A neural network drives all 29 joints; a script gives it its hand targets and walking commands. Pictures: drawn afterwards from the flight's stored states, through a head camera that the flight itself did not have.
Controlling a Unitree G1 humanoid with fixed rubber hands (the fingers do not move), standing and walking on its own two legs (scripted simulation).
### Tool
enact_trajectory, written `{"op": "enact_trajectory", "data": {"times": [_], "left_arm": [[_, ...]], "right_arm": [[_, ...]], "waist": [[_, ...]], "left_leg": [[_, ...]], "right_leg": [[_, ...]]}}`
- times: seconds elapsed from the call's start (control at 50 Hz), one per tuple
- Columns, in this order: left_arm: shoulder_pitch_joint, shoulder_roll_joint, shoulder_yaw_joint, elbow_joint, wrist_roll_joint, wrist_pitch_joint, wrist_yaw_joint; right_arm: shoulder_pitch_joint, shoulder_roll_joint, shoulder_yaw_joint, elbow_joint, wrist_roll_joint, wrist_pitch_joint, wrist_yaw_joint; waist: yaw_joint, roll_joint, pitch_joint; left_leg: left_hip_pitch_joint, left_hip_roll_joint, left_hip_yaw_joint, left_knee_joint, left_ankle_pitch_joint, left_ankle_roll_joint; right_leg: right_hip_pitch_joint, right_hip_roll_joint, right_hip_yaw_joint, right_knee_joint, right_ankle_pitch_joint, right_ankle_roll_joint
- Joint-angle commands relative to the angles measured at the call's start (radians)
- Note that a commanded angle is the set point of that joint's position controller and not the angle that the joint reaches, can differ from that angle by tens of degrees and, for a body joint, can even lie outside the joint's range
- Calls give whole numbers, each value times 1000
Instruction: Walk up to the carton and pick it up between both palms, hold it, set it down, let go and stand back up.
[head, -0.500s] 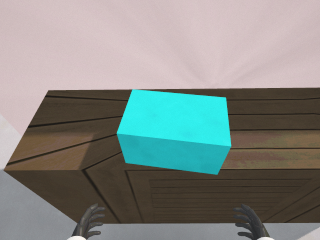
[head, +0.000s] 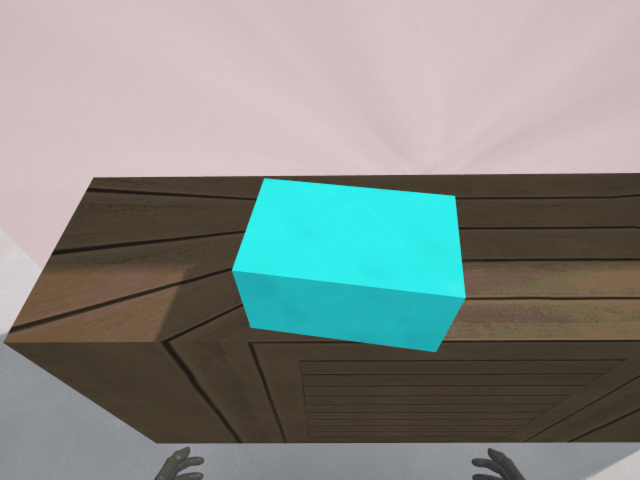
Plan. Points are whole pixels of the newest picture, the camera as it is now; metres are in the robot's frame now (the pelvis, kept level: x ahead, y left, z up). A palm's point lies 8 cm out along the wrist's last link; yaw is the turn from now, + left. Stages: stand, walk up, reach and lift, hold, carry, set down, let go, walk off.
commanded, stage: stand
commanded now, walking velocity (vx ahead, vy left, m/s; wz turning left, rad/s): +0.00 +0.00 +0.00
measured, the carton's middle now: (349, 264) +0.40 -0.02 +0.00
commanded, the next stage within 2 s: none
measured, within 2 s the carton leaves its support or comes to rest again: neither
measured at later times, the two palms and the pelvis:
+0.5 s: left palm out of the picture +0.07 +0.23 -0.12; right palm out of the picture +0.07 -0.23 -0.12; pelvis +0.01 +0.00 +0.01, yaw +0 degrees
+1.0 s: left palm out of the picture +0.01 +0.21 -0.13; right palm out of the picture +0.01 -0.21 -0.13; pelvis +0.02 +0.00 +0.02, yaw +0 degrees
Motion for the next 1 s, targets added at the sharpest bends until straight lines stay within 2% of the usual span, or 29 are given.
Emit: {"op": "enact_trajectory", "data": {"times": [0.0, 0.28, 0.6, 0.98], "left_arm": [[2, 92, 28, -69, 0, -20, 6], [23, 93, 38, 31, -5, -25, 17], [61, 72, 44, 234, -10, -25, 30], [96, 22, 23, 397, -10, -22, 37]], "right_arm": [[0, -97, -27, -72, 0, -20, -6], [20, -97, -38, 31, 5, -24, -16], [61, -75, -44, 233, 10, -23, -31], [101, -26, -21, 389, 10, -21, -38]], "waist": [[0, 4, -45], [0, 3, -25], [0, 3, 29], [0, 2, 82]], "left_leg": [[19, 43, -60, -138, 262, 43], [60, 51, -65, -172, 313, 46], [135, 65, -64, -240, 382, 42], [167, 73, -56, -300, 378, 30]], "right_leg": [[13, -44, 62, -134, 260, -44], [55, -53, 68, -169, 313, -48], [131, -69, 68, -236, 385, -44], [165, -75, 60, -297, 380, -32]]}}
